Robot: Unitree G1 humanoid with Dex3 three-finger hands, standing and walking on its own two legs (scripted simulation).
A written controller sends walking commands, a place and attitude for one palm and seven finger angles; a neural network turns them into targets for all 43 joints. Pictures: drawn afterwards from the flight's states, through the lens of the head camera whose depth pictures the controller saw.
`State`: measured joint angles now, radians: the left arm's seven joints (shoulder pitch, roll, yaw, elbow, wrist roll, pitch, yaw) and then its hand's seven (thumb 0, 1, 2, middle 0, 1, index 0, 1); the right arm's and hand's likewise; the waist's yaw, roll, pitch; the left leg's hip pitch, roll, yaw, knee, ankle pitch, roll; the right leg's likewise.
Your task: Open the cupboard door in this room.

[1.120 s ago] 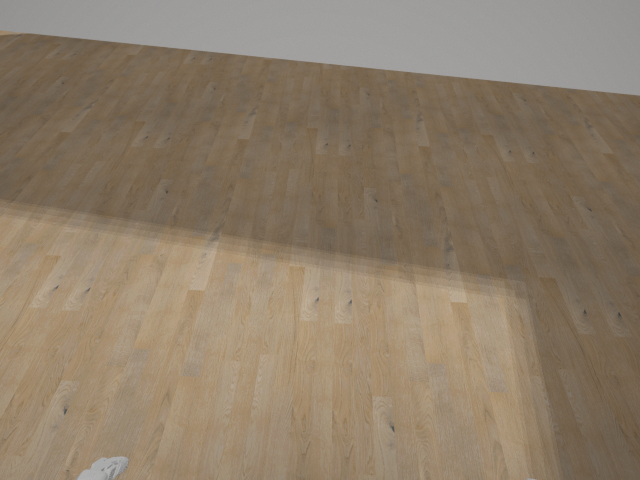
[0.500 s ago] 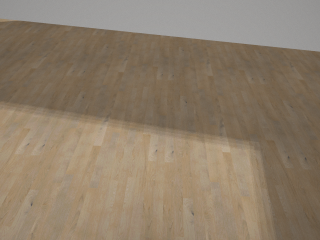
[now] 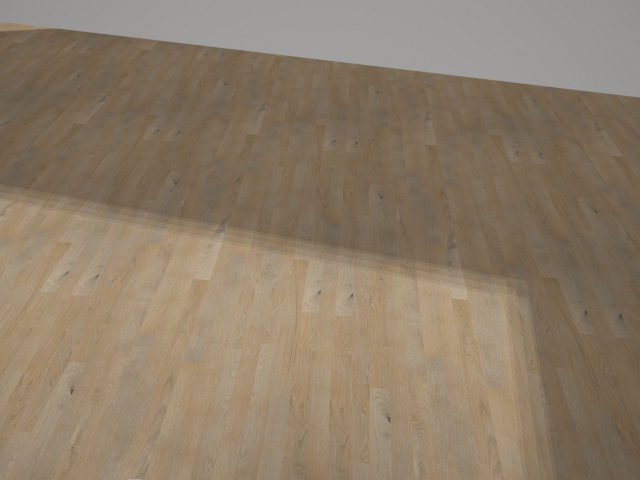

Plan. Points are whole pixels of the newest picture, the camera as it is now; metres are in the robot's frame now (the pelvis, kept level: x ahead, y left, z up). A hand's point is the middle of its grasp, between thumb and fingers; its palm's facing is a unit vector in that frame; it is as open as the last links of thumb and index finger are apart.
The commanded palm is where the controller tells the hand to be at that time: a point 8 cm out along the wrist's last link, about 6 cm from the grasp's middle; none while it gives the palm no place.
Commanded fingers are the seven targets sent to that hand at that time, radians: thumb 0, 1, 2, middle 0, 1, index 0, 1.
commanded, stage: turn or walk to find it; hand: left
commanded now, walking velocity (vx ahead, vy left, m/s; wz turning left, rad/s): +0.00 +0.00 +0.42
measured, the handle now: out of the picture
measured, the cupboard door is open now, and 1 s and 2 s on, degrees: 0 0 0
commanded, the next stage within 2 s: none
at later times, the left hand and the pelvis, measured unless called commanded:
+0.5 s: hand out of the picture +0.01 +0.20 -0.16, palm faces +0.20 -0.93 -0.30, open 7.4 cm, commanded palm none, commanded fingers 0.00 0.90 0.90 -0.20 -0.30 -0.20 -0.30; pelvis -0.03 -0.02 -0.01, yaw +12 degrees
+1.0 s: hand out of the picture -0.12 +0.22 -0.18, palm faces +0.44 -0.86 -0.25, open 7.4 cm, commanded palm none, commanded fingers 0.00 0.90 0.90 -0.20 -0.30 -0.20 -0.30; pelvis -0.06 +0.00 +0.00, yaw +24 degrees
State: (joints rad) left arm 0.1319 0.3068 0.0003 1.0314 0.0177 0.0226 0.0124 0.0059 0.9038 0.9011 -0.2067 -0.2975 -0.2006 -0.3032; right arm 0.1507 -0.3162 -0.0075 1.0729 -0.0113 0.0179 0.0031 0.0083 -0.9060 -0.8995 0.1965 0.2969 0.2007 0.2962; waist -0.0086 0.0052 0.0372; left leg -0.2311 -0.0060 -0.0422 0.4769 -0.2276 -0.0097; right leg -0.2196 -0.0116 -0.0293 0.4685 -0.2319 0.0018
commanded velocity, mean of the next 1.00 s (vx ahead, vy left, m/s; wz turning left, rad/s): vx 0.00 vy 0.00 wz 0.42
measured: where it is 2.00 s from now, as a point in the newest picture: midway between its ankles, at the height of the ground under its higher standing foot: outside the picture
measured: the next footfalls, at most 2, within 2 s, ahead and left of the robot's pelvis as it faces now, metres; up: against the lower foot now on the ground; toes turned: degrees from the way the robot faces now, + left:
right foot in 0.44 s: +0.01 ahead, -0.13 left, +0.00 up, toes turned +10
left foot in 0.82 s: -0.07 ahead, +0.12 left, +0.00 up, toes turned +25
